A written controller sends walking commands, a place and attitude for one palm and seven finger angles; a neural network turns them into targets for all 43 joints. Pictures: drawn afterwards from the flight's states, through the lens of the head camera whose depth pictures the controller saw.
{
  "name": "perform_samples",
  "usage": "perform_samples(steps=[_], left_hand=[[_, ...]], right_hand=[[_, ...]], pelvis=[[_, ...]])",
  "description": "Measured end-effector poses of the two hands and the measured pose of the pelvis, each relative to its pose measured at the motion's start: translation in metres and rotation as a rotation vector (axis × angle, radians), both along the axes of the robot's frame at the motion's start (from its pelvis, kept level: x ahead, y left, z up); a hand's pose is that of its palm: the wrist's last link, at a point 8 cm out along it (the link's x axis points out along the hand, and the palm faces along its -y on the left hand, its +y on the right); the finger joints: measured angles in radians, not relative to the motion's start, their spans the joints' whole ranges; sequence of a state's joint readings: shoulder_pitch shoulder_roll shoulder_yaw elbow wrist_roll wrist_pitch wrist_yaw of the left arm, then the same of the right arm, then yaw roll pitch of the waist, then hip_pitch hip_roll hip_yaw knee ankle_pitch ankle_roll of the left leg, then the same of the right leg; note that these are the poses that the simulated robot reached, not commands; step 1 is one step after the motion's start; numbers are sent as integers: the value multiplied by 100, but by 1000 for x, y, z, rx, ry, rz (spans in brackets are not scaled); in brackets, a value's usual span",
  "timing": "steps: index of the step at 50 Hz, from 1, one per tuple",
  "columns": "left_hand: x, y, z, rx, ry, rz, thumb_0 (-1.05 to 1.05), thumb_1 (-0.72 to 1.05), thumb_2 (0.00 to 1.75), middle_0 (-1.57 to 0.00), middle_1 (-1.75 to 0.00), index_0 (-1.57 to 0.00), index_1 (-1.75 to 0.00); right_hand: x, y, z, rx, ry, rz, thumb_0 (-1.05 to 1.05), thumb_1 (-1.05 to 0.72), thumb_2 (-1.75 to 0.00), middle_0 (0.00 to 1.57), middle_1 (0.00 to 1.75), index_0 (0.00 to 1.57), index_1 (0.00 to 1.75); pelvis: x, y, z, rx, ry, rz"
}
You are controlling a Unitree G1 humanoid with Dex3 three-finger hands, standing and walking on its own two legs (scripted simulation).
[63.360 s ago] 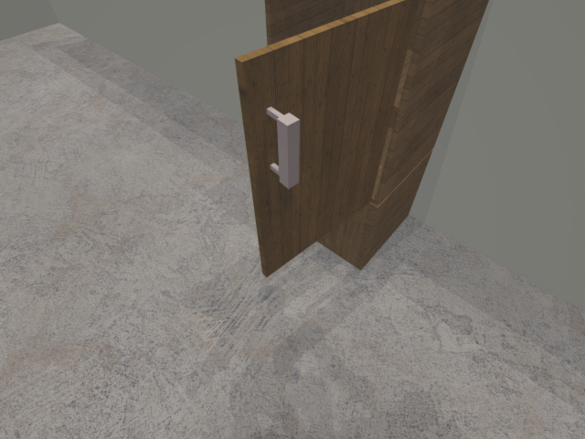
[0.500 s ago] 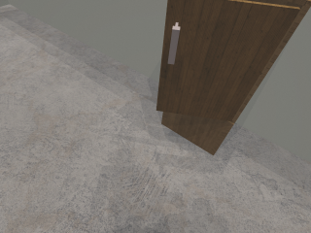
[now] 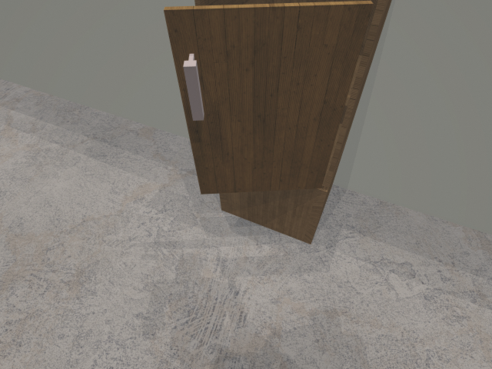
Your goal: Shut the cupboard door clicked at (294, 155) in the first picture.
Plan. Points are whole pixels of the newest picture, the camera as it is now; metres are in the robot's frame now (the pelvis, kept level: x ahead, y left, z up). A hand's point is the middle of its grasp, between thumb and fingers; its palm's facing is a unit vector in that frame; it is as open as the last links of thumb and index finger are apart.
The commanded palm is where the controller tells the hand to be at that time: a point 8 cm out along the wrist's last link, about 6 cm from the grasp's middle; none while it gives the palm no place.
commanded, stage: take the last steps up to it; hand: left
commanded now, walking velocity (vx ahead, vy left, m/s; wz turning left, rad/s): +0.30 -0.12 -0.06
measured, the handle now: (195, 87) +0.69 +0.13 +0.09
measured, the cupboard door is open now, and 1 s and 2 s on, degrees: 28 28 28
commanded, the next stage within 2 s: come to a stop and stand still in 0.44 s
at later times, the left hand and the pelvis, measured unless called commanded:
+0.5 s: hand (170, 340) +0.21 +0.16 -0.17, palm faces +0.01 -0.99 -0.15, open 7.4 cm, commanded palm none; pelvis +0.17 -0.02 +0.01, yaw -2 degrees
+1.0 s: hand (196, 287) +0.32 +0.12 -0.17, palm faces +0.04 -0.98 -0.22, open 7.4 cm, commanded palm none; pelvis +0.22 -0.06 +0.00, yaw +0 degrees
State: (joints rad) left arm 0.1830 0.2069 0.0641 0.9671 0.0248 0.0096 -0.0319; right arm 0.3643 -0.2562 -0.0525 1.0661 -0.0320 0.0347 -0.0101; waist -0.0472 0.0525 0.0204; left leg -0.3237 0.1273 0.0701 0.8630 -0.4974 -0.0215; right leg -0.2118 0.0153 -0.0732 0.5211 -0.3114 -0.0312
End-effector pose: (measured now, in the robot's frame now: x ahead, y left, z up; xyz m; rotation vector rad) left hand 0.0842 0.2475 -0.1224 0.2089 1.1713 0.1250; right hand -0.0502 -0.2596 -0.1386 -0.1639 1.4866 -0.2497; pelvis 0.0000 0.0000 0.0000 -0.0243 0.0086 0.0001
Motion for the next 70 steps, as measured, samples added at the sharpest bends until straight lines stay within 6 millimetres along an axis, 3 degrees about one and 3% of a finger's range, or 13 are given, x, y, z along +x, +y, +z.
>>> perform_samples(steps=[3,7,13,16,21,27,32,36,41,48,52,62,70], left_hand=[[0,-14,0,-12,25,20,0,90,90,-19,-30,-20,-30],[-4,-30,-10,-46,116,26,0,90,90,-19,-30,-20,-30],[-2,-40,-34,-101,246,66,1,90,90,-20,-30,-20,-30],[11,-37,-48,-112,293,73,1,90,90,-20,-30,-20,-30],[67,-33,-36,-94,247,47,1,90,90,-20,-30,-20,-30],[146,-41,-11,-61,122,39,1,91,90,-19,-30,-19,-30],[200,-64,-8,-19,76,4,0,91,90,-19,-30,-19,-30],[226,-89,-13,5,66,-14,0,91,90,-19,-30,-19,-30],[242,-106,-6,2,42,8,0,91,90,-20,-30,-20,-30],[231,-88,-8,-8,12,53,0,91,90,-20,-30,-20,-30],[212,-65,-24,-22,19,70,0,90,90,-20,-30,-20,-30],[138,-30,-19,-9,152,132,0,90,90,-19,-30,-20,-30],[85,-46,-10,23,259,104,1,91,90,-19,-30,-19,-30]], right_hand=[[30,-12,8,-11,-23,11,1,-91,-90,20,30,20,30],[90,-17,17,-20,-121,36,1,-91,-90,20,30,19,30],[190,-1,16,-20,-251,101,1,-91,-90,20,30,19,30],[227,8,11,-29,-313,116,1,-91,-90,20,30,19,30],[239,17,18,-8,-282,88,0,-91,-90,20,30,20,30],[232,2,19,23,-147,47,0,-93,-90,21,30,20,30],[237,-20,4,61,-73,-4,1,-92,-90,21,30,20,30],[255,-41,-14,83,-43,-34,1,-91,-90,21,30,20,30],[287,-55,-11,69,-63,-7,1,-91,-90,20,30,19,30],[337,-58,7,17,-186,81,1,-91,-90,20,30,19,30],[348,-46,14,-20,-281,116,0,-91,-90,20,30,19,30],[312,-6,23,5,-244,155,1,-91,-90,20,30,20,30],[278,-5,2,71,-218,71,0,-92,-90,21,30,20,30]], pelvis=[[18,-7,6,7,3,-6],[44,-13,9,5,9,-9],[93,-10,-2,-12,-1,-9],[118,-7,-12,-1,-15,-28],[149,-13,0,13,-25,-38],[185,-28,13,8,-20,-30],[218,-56,7,25,-28,-31],[239,-75,-4,33,-25,-30],[242,-80,2,42,-17,-12],[227,-70,5,43,-11,4],[216,-54,-4,19,-17,8],[196,-36,8,20,-21,-4],[180,-41,6,39,-10,-32]])
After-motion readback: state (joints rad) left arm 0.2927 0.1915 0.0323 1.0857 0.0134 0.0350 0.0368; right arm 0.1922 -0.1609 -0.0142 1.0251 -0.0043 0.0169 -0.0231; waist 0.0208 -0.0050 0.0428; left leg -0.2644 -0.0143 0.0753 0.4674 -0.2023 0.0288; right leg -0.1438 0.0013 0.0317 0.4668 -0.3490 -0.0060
